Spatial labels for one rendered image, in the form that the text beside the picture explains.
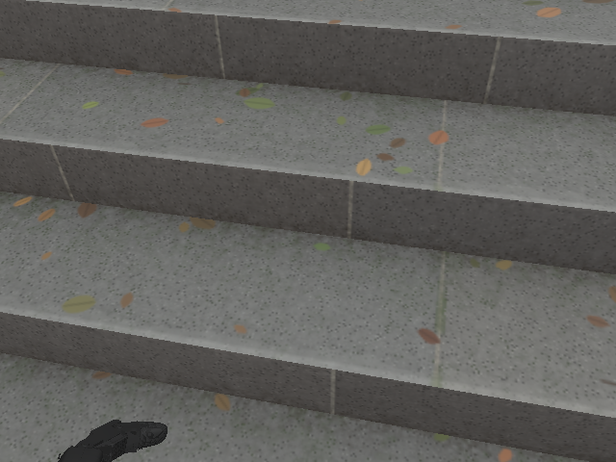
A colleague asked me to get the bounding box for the left robot hand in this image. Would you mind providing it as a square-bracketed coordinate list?
[58, 420, 167, 462]

